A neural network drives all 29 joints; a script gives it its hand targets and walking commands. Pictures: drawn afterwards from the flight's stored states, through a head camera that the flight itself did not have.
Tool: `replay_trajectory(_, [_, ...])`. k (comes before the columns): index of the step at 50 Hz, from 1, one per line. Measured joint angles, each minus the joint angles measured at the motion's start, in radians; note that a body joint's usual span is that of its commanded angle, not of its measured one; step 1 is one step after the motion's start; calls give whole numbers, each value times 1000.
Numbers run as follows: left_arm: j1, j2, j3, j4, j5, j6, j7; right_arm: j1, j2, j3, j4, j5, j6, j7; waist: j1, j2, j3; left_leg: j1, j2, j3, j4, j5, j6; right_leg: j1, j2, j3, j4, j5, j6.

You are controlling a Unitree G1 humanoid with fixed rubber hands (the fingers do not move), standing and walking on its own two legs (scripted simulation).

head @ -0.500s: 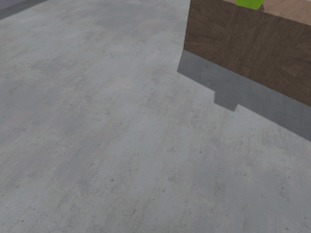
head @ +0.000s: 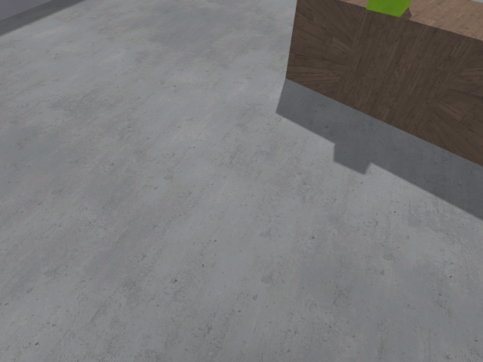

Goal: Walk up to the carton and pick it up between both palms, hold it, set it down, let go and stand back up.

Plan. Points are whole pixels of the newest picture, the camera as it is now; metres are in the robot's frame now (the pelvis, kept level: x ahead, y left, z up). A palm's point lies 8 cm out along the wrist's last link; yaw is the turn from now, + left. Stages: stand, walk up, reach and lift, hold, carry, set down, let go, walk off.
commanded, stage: stand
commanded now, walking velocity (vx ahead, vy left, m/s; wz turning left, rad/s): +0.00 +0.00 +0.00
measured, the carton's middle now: out of the picture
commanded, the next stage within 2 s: walk up in 0.06 s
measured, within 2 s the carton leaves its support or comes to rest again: neither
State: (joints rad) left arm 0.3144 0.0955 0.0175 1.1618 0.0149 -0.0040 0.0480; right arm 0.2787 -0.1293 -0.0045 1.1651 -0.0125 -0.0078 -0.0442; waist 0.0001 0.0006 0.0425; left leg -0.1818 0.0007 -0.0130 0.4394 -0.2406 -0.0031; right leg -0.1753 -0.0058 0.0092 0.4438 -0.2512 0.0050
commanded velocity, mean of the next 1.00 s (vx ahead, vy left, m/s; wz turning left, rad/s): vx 0.00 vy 0.00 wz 0.00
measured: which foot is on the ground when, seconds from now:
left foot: down 0.00-0.60, up 0.62-1.00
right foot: down 0.00-0.26, up 0.28-0.60, down 0.62-1.00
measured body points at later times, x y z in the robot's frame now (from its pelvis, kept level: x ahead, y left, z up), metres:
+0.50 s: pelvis +0.03 -0.06 +0.00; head +0.03 -0.07 +0.45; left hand +0.10 +0.22 -0.12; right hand -0.03 -0.30 -0.15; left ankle -0.01 +0.12 -0.74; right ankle +0.09 -0.21 -0.68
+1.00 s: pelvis +0.26 -0.20 -0.01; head +0.26 -0.23 +0.44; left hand +0.21 +0.04 -0.13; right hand +0.33 -0.46 -0.14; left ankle +0.49 -0.13 -0.68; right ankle +0.11 -0.24 -0.74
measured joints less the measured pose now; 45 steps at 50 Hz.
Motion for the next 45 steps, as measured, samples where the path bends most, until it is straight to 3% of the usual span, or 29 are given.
replay_trajectory(12, [-16, 13, 3, -17, 0, -2, -5, 23, 23, 11, 2, -2, 0, 4, -6, -8, -3, 1, 3, 0, -4, 6, -5, -2, 3, 0, 0, 5, -3])
replay_trajectory(15, [21, 46, 12, -61, 34, 15, -30, 35, 20, 5, -43, -31, -16, 1, -9, -12, -18, -18, 16, 33, 49, -133, 39, -111, 16, 4, 223, -240, -30])
replay_trajectory(18, [21, 100, 28, -113, 57, 13, -58, 54, 5, -14, -82, -30, -47, -9, -25, -13, -14, 6, 41, 59, 21, -164, 57, -281, -3, -25, 533, -196, 0])
replay_trajectory(21, [11, 144, 52, -150, 51, 7, -84, 86, -35, -27, -84, -42, -67, -5, -11, 3, -38, 56, 74, 85, -35, -183, 45, -387, -49, -32, 637, -118, 21])
replay_trajectory(24, [-1, 167, 68, -179, 45, 7, -98, 107, -75, -31, -93, -55, -81, 3, 2, 18, -52, 108, 105, 115, -81, -150, 26, -422, -94, -35, 569, -53, 23])
replay_trajectory(28, [-2, 178, 72, -227, 28, 8, -102, 106, -124, -33, -111, -68, -73, 13, 18, 34, -41, 172, 157, 165, -36, -204, 14, -345, -118, -81, 381, -85, 18])
replay_trajectory(30, [16, 194, 71, -257, 27, -13, -93, 107, -137, -29, -131, -70, -54, 20, 26, 30, -43, 149, 196, 177, 106, -349, 53, -266, -100, -106, 302, -107, 15])
replay_trajectory(31, [28, 204, 71, -277, 23, -28, -83, 103, -141, -23, -148, -67, -40, 28, 36, 19, -44, 86, 206, 159, 270, -396, 74, -263, -84, -94, 297, -98, 4])
replay_trajectory(32, [31, 193, 68, -279, 18, -34, -72, 85, -152, -21, -163, -56, -27, 42, 48, 34, -35, 10, 198, 96, 451, -397, 80, -289, -61, -96, 354, -81, -14])
replay_trajectory(34, [52, 145, 49, -261, 7, -21, -54, 43, -170, -19, -203, -40, -15, 64, 54, 68, -33, -132, 149, 10, 707, -346, 68, -288, -24, -105, 399, -113, -43])
replay_trajectory(36, [83, 100, 32, -238, -2, -23, -49, 7, -176, -18, -253, -34, -19, 73, 46, 86, -31, -236, 125, 22, 800, -259, 42, -220, -5, -113, 334, -116, -52])
replay_trajectory(40, [153, 55, 7, -218, 5, -72, -50, -39, -157, -18, -311, -32, -30, 94, 50, 83, -44, -393, 128, 73, 773, -68, -4, -50, 28, -108, 118, -70, -67])
replay_trajectory(45, [235, 32, 3, -197, 5, -103, -49, -86, -128, -15, -343, -39, -23, 106, 57, 63, -37, -507, 131, 62, 578, 145, -30, 116, 52, -67, -57, -60, -74])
